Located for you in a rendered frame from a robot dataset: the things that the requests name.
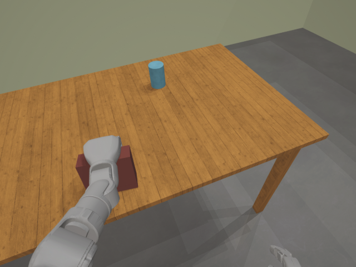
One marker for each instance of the left robot hand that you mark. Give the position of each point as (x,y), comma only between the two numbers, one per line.
(102,148)

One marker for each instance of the sponge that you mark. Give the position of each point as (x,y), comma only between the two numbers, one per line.
(126,170)

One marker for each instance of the robot left forearm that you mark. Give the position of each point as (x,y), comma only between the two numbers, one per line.
(87,218)

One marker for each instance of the right robot hand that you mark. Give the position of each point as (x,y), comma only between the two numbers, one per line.
(284,257)

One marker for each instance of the table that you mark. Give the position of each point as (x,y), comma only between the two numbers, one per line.
(214,118)

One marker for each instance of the robot left upper arm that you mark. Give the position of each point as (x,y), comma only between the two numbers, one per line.
(65,248)

